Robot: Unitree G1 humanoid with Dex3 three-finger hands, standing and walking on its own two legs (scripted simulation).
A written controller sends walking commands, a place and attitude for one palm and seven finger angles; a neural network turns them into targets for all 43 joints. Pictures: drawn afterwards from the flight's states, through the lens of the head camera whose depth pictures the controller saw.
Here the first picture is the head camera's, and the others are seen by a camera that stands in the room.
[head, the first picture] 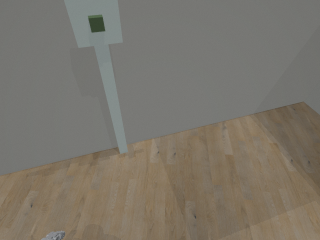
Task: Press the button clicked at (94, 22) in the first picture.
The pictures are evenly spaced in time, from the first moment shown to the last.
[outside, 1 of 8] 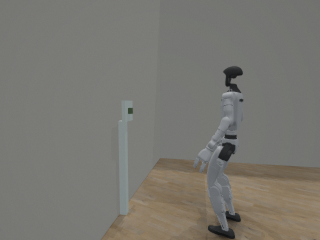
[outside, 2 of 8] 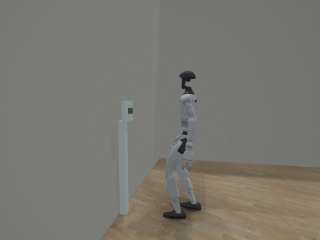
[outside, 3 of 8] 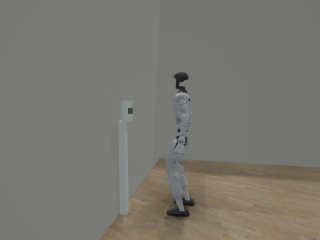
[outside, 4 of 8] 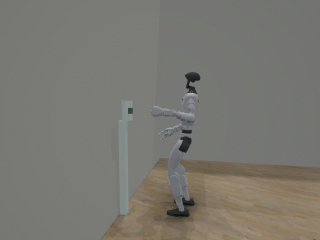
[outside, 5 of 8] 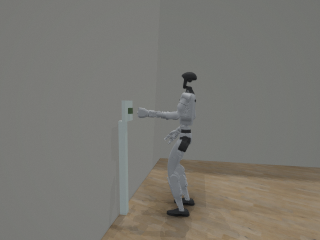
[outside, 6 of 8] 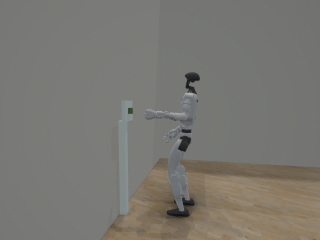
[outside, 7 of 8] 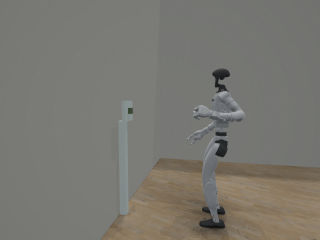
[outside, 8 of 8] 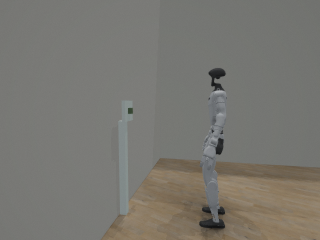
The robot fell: no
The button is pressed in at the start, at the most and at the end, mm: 0 8 0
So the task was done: yes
